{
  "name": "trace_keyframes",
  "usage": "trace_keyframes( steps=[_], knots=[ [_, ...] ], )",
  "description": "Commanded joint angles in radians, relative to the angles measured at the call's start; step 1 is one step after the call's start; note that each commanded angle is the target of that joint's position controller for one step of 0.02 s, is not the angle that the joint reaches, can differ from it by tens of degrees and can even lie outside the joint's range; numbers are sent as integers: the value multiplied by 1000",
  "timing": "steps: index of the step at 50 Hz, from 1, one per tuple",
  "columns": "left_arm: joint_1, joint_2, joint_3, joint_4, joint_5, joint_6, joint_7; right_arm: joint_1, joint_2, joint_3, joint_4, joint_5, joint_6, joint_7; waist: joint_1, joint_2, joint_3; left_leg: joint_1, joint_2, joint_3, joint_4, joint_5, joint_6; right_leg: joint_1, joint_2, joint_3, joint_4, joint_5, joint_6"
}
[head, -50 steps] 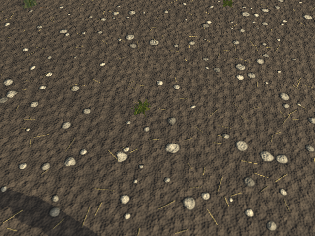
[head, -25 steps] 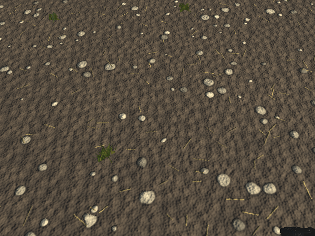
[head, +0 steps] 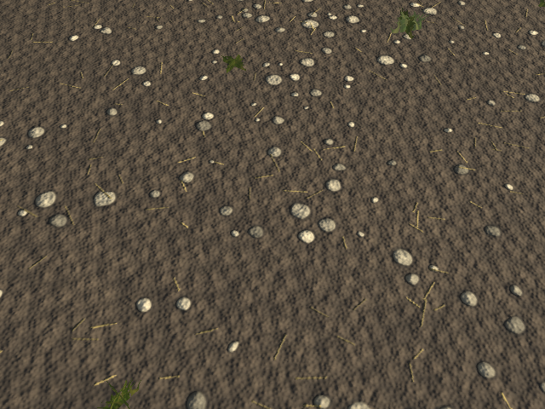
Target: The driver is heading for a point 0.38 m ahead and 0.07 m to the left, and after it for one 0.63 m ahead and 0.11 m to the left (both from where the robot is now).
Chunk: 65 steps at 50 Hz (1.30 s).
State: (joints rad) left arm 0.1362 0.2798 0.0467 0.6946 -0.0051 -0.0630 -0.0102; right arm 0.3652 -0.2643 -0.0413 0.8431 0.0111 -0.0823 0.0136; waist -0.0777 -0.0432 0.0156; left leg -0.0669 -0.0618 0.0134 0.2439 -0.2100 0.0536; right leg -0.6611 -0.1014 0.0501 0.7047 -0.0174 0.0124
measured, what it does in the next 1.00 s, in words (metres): walks ahead, turning left: right foot, then left foot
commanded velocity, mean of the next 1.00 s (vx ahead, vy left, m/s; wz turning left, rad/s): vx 0.25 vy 0.00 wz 0.42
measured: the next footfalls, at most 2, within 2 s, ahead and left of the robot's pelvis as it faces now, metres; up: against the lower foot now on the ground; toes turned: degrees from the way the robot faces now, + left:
right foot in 0.16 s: +0.28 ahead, -0.15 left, +0.00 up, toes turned +2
left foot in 0.62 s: +0.43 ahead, +0.12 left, +0.00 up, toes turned +18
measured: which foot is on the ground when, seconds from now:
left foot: down 0.00-0.18, up 0.20-0.60, down 0.62-1.00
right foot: up 0.00-0.14, down 0.16-0.64, up 0.66-1.00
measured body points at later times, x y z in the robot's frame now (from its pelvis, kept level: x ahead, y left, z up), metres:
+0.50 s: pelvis +0.26 -0.04 +0.00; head +0.29 -0.03 +0.44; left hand +0.27 +0.25 -0.12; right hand +0.47 -0.27 -0.11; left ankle +0.37 +0.12 -0.70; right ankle +0.24 -0.15 -0.75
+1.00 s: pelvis +0.36 +0.00 -0.01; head +0.39 +0.03 +0.43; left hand +0.37 +0.32 -0.13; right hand +0.64 -0.18 -0.10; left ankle +0.39 +0.11 -0.75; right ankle +0.47 -0.13 -0.72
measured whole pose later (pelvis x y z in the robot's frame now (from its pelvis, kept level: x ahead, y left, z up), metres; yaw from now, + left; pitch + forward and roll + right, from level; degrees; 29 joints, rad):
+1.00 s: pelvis +0.36 +0.00 -0.01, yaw +28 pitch +3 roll -1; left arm 0.12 0.30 0.06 0.78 0.00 0.01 0.03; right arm 0.16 -0.30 -0.08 0.62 -0.01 0.04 -0.03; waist -0.02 -0.01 0.03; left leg -0.41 -0.11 -0.14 0.49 -0.12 0.06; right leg -0.48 -0.01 0.09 0.79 -0.34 0.07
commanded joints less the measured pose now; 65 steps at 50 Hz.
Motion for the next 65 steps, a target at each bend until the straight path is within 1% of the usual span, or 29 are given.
trace_keyframes(
  steps=[1, 6, 8, 9, 10, 11, 12, 13, 16, 19, 25, 29, 31, 32, 33, 34, 35, 36, 40, 45, 52, 54, 55, 56, 57, 58, 60, 63, 65],
  knots=[
    [-121, 38, 3, -92, -8, -22, -12, 12, -182, -42, -37, 10, -5, -8, -11, 107, 28, -36, 249, -123, -86, 249, 144, 63, 34, -37, -113, 104, 0],
    [-126, 83, 21, -112, -8, -43, -29, 35, -208, -53, -8, 16, 26, -20, 37, 129, 23, 66, 300, -201, 43, 364, 113, 159, 72, -24, -224, -36, -43],
    [109, 160, 59, -50, 5, -47, -15, 8, -181, -41, -19, 8, 28, -22, 161, 111, -137, -40, 215, -145, 314, 494, 61, 544, 59, -27, -238, -5, -99],
    [293, 239, 79, -30, 20, -42, -1, 4, -107, -15, -55, -22, 23, -21, 225, -24, -312, -249, 129, -93, 639, 181, 17, 853, -155, 189, -192, 31, -161],
    [307, 268, 83, -10, 19, -30, -7, 151, -28, 7, -59, 5, 4, -16, 151, -299, -433, -575, 15, -92, 921, -385, -26, 1088, -338, 599, -308, -189, -295],
    [287, 166, 60, -20, 10, -26, -6, 87, -144, -21, -41, 28, -1, -16, 189, -162, -336, -669, 70, -161, 1022, -362, -29, 1009, -301, 590, -367, -334, -262],
    [230, 129, 47, -18, 3, -26, -1, -4, -178, -35, -67, 35, -2, -15, 185, -108, -195, -711, 107, -139, 1029, -266, -28, 881, -269, 435, -390, -316, -225],
    [167, 111, 39, -17, 8, -28, -2, -45, -162, -35, -72, 27, 1, -19, 154, -44, -127, -675, 145, -121, 1000, -186, -35, 753, -229, 337, -422, -233, -208],
    [55, 70, 32, -5, 24, -45, -6, -27, -110, -41, -71, 19, 37, -22, 73, -65, -30, -545, 183, -113, 926, -106, -61, 530, -171, 120, -499, 103, -205],
    [16, 104, 46, 16, 22, -51, 6, -51, -77, -39, -104, 6, 65, -26, 40, -44, -5, -548, 176, -87, 818, -53, -93, 475, -171, -35, -497, 418, -215],
    [29, 155, 62, 47, 3, -10, 40, -184, -67, -35, -176, -2, 67, 21, 85, -34, -41, -437, 146, -14, 465, 219, -69, 536, -149, -195, -458, 390, -182],
    [9, 184, 77, 56, -32, 18, 45, -177, -122, -62, -212, -10, 80, 39, 56, -41, -51, -387, 106, 23, 376, 85, -10, 609, -184, -198, -293, 426, -143],
    [38, 153, 69, 62, -29, 28, 45, -26, -195, -100, -178, -15, 75, 23, -10, 51, -126, -146, 38, 33, 229, 281, 52, 547, -85, -246, 13, 367, -65],
    [72, 99, 48, 39, 23, 27, 39, 12, -305, -125, -193, -16, 77, -5, 5, 282, -179, 55, 248, -265, 231, 803, 139, 309, 11, -265, 330, -136, 15],
    [152, 70, 30, 17, 35, 26, 28, -52, -339, -116, -242, -38, 72, -5, 81, 365, -338, 244, 456, -668, 194, 787, 376, 57, 179, -99, 623, -720, 63],
    [103, 138, 44, 36, 9, 30, 19, -77, -266, -100, -263, -24, 68, 9, 21, 186, -376, 197, 418, -610, 142, 597, 348, 29, 126, 44, 664, -657, 43],
    [39, 141, 45, 17, -11, 35, 20, -124, -226, -87, -267, -15, 63, 10, 36, 145, -275, 107, 369, -506, 128, 454, 291, -2, 99, 37, 634, -577, 22],
    [24, 127, 45, 29, 0, 42, 33, -163, -200, -81, -262, -1, 66, 6, 60, 69, -191, 4, 315, -438, 109, 321, 230, -4, 66, 34, 555, -506, 21],
    [35, 118, 49, 33, 14, 65, 49, -222, -188, -77, -288, -21, 84, -23, 103, 151, -149, -197, 226, -361, 64, 238, 188, 131, 83, 22, 382, -379, 39],
    [1, 94, 38, 29, 10, 65, 51, -216, -199, -85, -295, -12, 98, -48, 80, 162, -163, -200, 204, -387, 71, 62, 172, 162, 96, 42, 187, -311, 69],
    [27, 90, 35, 29, 5, 44, 23, -217, -158, -60, -283, -17, 119, -36, 70, 198, -133, -215, 203, -441, 131, 25, 143, 333, 97, -5, -97, -278, 28],
    [62, 110, 38, 36, 25, 36, 13, -176, -126, -46, -264, -11, 120, -37, 83, 141, -111, -281, 139, -389, 200, -35, 65, 472, 37, 32, -300, -131, -26],
    [60, 184, 48, 22, 46, 36, 16, -129, -84, -34, -265, -25, 114, -36, 38, -67, -117, -353, 23, -261, 383, -204, -2, 523, -151, 223, -364, -14, -101],
    [29, 177, 44, 31, 63, 36, 15, -178, -126, -49, -291, -17, 104, -37, 38, -235, -53, -390, -39, -151, 463, -328, -45, 388, -255, 384, -425, 4, -242],
    [-19, 143, 35, 6, 58, 29, 17, -205, -182, -65, -280, -23, 100, -40, 61, -175, -37, -364, -4, -168, 596, -334, -74, 362, -245, 367, -434, -7, -266],
    [-27, 142, 37, 9, 41, 26, 23, -207, -187, -74, -266, -16, 103, -40, 64, -142, -40, -389, -10, -161, 670, -309, -90, 396, -209, 319, -414, 7, -245],
    [-35, 135, 33, 15, 13, 25, 30, -180, -142, -68, -236, -18, 119, -44, 61, -102, -40, -417, 15, -166, 736, -277, -126, 457, -167, 246, -372, 97, -216],
    [-21, 104, 25, 36, 11, 43, 27, -196, -51, -34, -225, -10, 119, -37, 75, -119, -65, -321, 48, -84, 530, -249, -145, 502, -89, 130, -317, 233, -185],
    [17, 114, 26, 52, 9, 55, 25, -213, -52, -32, -217, 0, 116, -36, 96, -145, -87, -247, 47, -50, 357, -174, -142, 540, -85, 130, -289, 279, -190]
  ],
)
